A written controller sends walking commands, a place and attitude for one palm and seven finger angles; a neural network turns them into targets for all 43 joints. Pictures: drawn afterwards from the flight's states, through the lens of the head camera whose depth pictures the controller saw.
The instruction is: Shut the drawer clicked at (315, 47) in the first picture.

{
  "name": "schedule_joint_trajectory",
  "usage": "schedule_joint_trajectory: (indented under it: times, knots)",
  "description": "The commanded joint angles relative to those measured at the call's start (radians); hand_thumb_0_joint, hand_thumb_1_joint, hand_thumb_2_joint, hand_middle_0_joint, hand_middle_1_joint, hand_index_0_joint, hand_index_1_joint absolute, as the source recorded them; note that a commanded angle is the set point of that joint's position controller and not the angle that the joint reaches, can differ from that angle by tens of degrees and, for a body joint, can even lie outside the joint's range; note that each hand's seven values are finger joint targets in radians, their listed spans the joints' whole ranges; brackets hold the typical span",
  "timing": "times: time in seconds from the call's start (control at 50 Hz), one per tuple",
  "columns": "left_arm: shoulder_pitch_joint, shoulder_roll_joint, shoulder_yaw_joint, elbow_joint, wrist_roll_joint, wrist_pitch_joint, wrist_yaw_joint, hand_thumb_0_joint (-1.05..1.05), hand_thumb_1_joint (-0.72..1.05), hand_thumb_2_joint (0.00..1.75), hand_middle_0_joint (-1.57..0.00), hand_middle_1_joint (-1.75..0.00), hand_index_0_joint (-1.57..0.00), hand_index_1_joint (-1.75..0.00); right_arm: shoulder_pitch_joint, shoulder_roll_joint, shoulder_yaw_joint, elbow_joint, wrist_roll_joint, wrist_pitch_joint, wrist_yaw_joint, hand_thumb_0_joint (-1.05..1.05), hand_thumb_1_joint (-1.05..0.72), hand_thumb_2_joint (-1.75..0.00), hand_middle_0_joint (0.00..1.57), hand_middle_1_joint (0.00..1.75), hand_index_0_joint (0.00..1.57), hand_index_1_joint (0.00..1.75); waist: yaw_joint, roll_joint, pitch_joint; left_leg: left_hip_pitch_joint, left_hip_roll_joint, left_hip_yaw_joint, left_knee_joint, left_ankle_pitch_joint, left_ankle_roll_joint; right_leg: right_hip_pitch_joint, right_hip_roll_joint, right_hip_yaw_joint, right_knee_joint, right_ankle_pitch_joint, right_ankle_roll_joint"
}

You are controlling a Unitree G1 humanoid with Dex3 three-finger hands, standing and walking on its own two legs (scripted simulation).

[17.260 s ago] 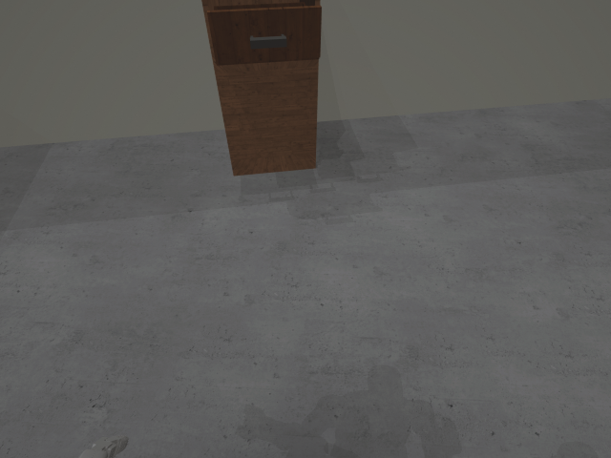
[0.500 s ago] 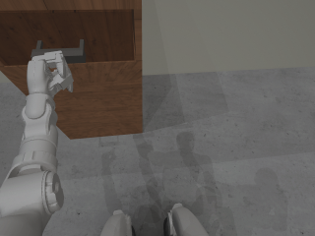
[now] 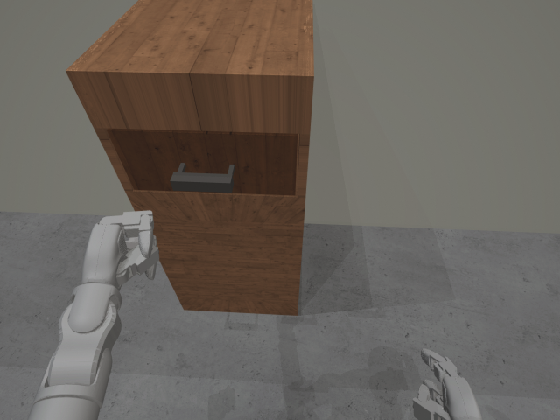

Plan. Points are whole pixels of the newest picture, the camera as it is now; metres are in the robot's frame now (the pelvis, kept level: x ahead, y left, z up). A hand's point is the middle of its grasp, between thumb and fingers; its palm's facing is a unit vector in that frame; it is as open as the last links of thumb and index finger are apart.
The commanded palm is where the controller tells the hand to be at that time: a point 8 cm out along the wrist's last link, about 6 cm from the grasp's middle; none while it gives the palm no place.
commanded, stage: draw the hand back to the body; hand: left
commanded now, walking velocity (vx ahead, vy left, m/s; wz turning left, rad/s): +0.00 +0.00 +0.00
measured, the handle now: (204, 175) +0.59 +0.20 -0.01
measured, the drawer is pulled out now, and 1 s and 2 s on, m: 0.00 0.00 0.00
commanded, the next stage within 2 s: step back with the hand held close in 0.72 s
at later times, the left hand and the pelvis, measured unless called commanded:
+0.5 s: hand (53, 315) +0.19 +0.23 +0.17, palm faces +0.39 -0.84 -0.37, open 3.3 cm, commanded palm +0.13 +0.27 +0.19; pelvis +0.00 -0.01 +0.02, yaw +0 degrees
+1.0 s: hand (34, 315) +0.18 +0.24 +0.19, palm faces +0.39 -0.81 -0.45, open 3.3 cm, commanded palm +0.12 +0.28 +0.19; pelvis -0.01 +0.00 +0.02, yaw +0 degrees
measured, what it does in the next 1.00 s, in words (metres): stands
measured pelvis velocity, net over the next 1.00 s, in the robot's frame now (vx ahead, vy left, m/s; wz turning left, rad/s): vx -0.01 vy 0.00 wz -0.01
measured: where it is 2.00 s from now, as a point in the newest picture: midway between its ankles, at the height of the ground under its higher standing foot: outside the picture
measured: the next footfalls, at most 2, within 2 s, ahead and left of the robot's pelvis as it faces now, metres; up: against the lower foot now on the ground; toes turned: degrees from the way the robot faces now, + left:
right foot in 1.96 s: -0.28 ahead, -0.14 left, +0.00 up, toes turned -1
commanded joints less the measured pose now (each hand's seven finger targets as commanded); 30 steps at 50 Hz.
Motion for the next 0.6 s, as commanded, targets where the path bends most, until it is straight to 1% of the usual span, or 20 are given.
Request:
schedule_joint_trajectory:
  times: [0.0,0.02,0.08,0.12,0.14,0.18,0.2,0.22,0.26,0.3,0.32,0.34,0.4,0.42,0.46,0.5,0.52,0.54,0.56,0.58]
  knots:
    - [-0.176,0.176,0.086,-0.313,0.022,-0.004,0.085,0.00,0.90,0.90,-1.40,-1.60,-1.40,-1.60,-0.086,-0.103,-0.031,-0.124,-0.002,-0.045,-0.023,0.00,-0.90,-0.90,0.20,0.30,0.20,0.30,0.004,-0.023,-0.125,0.166,0.019,-0.031,-0.180,0.306,0.000,0.168,-0.006,0.018,-0.151,0.301,-0.016]
    - [-0.156,0.174,0.077,-0.323,0.023,0.002,0.088,0.00,0.90,0.90,-1.40,-1.60,-1.40,-1.60,-0.095,-0.105,-0.027,-0.120,-0.004,-0.049,-0.025,0.00,-0.90,-0.90,0.20,0.30,0.20,0.30,0.006,-0.045,-0.095,0.169,0.018,-0.032,-0.196,0.290,0.004,0.176,-0.002,0.020,-0.174,0.284,-0.016]
    - [-0.102,0.154,0.070,-0.418,0.032,0.015,0.103,0.00,0.90,0.90,-1.40,-1.60,-1.40,-1.60,-0.111,-0.096,-0.018,-0.116,-0.011,-0.068,-0.027,0.00,-0.90,-0.90,0.20,0.30,0.20,0.30,0.013,0.024,-0.090,0.237,0.016,-0.032,-0.235,0.315,0.001,0.218,-0.005,0.017,-0.208,0.298,-0.018]
    - [-0.048,0.165,0.078,-0.481,0.036,0.018,0.108,0.00,0.90,0.90,-1.40,-1.60,-1.40,-1.60,-0.120,-0.097,-0.015,-0.113,-0.016,-0.084,-0.025,0.00,-0.90,-0.90,0.20,0.30,0.20,0.30,0.021,0.017,-0.093,0.268,0.018,-0.036,-0.255,0.331,0.001,0.243,-0.002,0.016,-0.233,0.299,-0.018]
    - [-0.008,0.156,0.079,-0.496,0.034,0.022,0.110,0.00,0.90,0.90,-1.40,-1.60,-1.40,-1.60,-0.122,-0.092,-0.012,-0.110,-0.021,-0.089,-0.025,0.00,-0.90,-0.90,0.20,0.30,0.20,0.30,0.023,0.023,-0.068,0.272,0.017,-0.032,-0.266,0.339,0.002,0.253,-0.005,0.015,-0.242,0.310,-0.017]
    - [0.048,0.168,0.103,-0.551,0.036,0.024,0.116,0.00,0.90,0.90,-1.40,-1.60,-1.40,-1.60,-0.128,-0.091,-0.012,-0.106,-0.026,-0.100,-0.022,0.00,-0.90,-0.90,0.20,0.30,0.20,0.30,0.030,0.004,-0.063,0.286,0.016,-0.031,-0.283,0.354,0.002,0.277,-0.004,0.013,-0.259,0.328,-0.015]
    - [0.084,0.159,0.102,-0.564,0.036,0.025,0.116,0.00,0.90,0.90,-1.40,-1.60,-1.40,-1.60,-0.131,-0.089,-0.012,-0.102,-0.027,-0.105,-0.020,0.00,-0.90,-0.90,0.20,0.30,0.20,0.30,0.032,0.000,-0.047,0.288,0.016,-0.029,-0.288,0.356,0.001,0.280,-0.003,0.013,-0.267,0.327,-0.013]
    - [0.112,0.173,0.116,-0.579,0.037,0.024,0.116,0.00,0.90,0.90,-1.40,-1.60,-1.40,-1.60,-0.135,-0.094,-0.013,-0.097,-0.030,-0.110,-0.019,0.00,-0.90,-0.90,0.20,0.30,0.20,0.30,0.036,-0.011,-0.029,0.284,0.014,-0.031,-0.295,0.350,0.000,0.287,0.000,0.013,-0.281,0.319,-0.014]
    - [0.166,0.183,0.146,-0.639,0.038,0.018,0.120,0.00,0.90,0.90,-1.40,-1.60,-1.40,-1.60,-0.136,-0.086,-0.013,-0.094,-0.034,-0.119,-0.015,0.00,-0.90,-0.90,0.20,0.30,0.20,0.30,0.043,0.027,-0.033,0.300,0.011,-0.029,-0.304,0.361,-0.001,0.305,-0.004,0.014,-0.287,0.328,-0.015]
    - [0.245,0.190,0.175,-0.678,0.038,0.016,0.122,0.00,0.90,0.90,-1.40,-1.60,-1.40,-1.60,-0.140,-0.082,-0.016,-0.091,-0.038,-0.127,-0.012,0.00,-0.90,-0.90,0.20,0.30,0.20,0.30,0.051,0.004,-0.022,0.301,0.011,-0.026,-0.307,0.378,-0.001,0.315,-0.003,0.012,-0.294,0.342,-0.013]
    - [0.286,0.199,0.188,-0.687,0.037,0.015,0.120,0.00,0.90,0.90,-1.40,-1.60,-1.40,-1.60,-0.145,-0.086,-0.018,-0.088,-0.040,-0.132,-0.010,0.00,-0.90,-0.90,0.20,0.30,0.20,0.30,0.055,-0.013,-0.001,0.294,0.009,-0.024,-0.309,0.367,0.000,0.314,0.000,0.014,-0.311,0.335,-0.011]
    - [0.304,0.191,0.188,-0.723,0.036,0.012,0.120,0.00,0.90,0.90,-1.40,-1.60,-1.40,-1.60,-0.145,-0.081,-0.019,-0.091,-0.039,-0.135,-0.009,0.00,-0.90,-0.90,0.20,0.30,0.20,0.30,0.053,0.005,0.000,0.300,0.010,-0.023,-0.311,0.366,0.000,0.318,-0.005,0.017,-0.307,0.332,-0.010]
    - [0.384,0.200,0.221,-0.785,0.036,0.002,0.124,0.00,0.90,0.90,-1.40,-1.60,-1.40,-1.60,-0.147,-0.076,-0.024,-0.088,-0.042,-0.150,-0.007,0.00,-0.90,-0.90,0.20,0.30,0.20,0.30,0.060,-0.001,0.010,0.303,0.009,-0.019,-0.309,0.363,0.001,0.316,-0.004,0.020,-0.319,0.331,-0.008]
    - [0.417,0.209,0.234,-0.793,0.036,0.000,0.124,0.00,0.90,0.90,-1.40,-1.60,-1.40,-1.60,-0.148,-0.079,-0.026,-0.086,-0.043,-0.158,-0.007,0.00,-0.90,-0.90,0.20,0.30,0.20,0.30,0.064,-0.017,0.028,0.298,0.008,-0.019,-0.308,0.351,0.001,0.308,0.001,0.022,-0.337,0.316,-0.008]
    - [0.447,0.205,0.240,-0.834,0.036,-0.009,0.126,0.00,0.90,0.90,-1.40,-1.60,-1.40,-1.60,-0.147,-0.075,-0.027,-0.087,-0.041,-0.166,-0.008,0.00,-0.90,-0.90,0.20,0.30,0.20,0.30,0.062,0.008,0.047,0.299,0.009,-0.017,-0.309,0.326,0.002,0.296,-0.003,0.028,-0.343,0.288,-0.007]
    - [0.494,0.220,0.268,-0.876,0.039,-0.021,0.132,0.00,0.90,0.90,-1.40,-1.60,-1.40,-1.60,-0.143,-0.075,-0.031,-0.085,-0.043,-0.183,-0.009,0.00,-0.90,-0.90,0.20,0.30,0.20,0.30,0.068,0.025,0.030,0.303,0.007,-0.015,-0.304,0.330,0.002,0.306,-0.004,0.029,-0.342,0.294,-0.007]
    - [0.518,0.226,0.276,-0.890,0.042,-0.024,0.132,0.00,0.90,0.90,-1.40,-1.60,-1.40,-1.60,-0.147,-0.077,-0.034,-0.083,-0.041,-0.190,-0.010,0.00,-0.90,-0.90,0.20,0.30,0.20,0.30,0.071,0.013,0.044,0.306,0.009,-0.016,-0.302,0.325,-0.001,0.292,0.003,0.032,-0.358,0.282,-0.007]
    - [0.514,0.194,0.248,-0.850,0.043,-0.020,0.131,0.00,0.90,0.90,-1.40,-1.60,-1.40,-1.60,-0.142,-0.075,-0.030,-0.073,-0.043,-0.192,-0.011,0.00,-0.90,-0.90,0.20,0.30,0.20,0.30,0.060,0.012,0.085,0.295,0.008,-0.018,-0.309,0.303,0.000,0.277,-0.001,0.029,-0.355,0.257,-0.006]
    - [0.499,0.183,0.237,-0.845,0.044,-0.021,0.131,0.00,0.90,0.90,-1.40,-1.60,-1.40,-1.60,-0.137,-0.078,-0.034,-0.073,-0.042,-0.194,-0.011,0.00,-0.90,-0.90,0.20,0.30,0.20,0.30,0.056,-0.012,0.094,0.296,0.009,-0.021,-0.312,0.281,0.001,0.262,0.000,0.030,-0.363,0.226,-0.004]
    - [0.489,0.173,0.227,-0.822,0.048,-0.020,0.132,0.00,0.90,0.90,-1.40,-1.60,-1.40,-1.60,-0.135,-0.082,-0.036,-0.066,-0.042,-0.195,-0.014,0.00,-0.90,-0.90,0.20,0.30,0.20,0.30,0.050,-0.015,0.119,0.296,0.009,-0.018,-0.313,0.259,0.003,0.241,0.000,0.032,-0.376,0.195,-0.002]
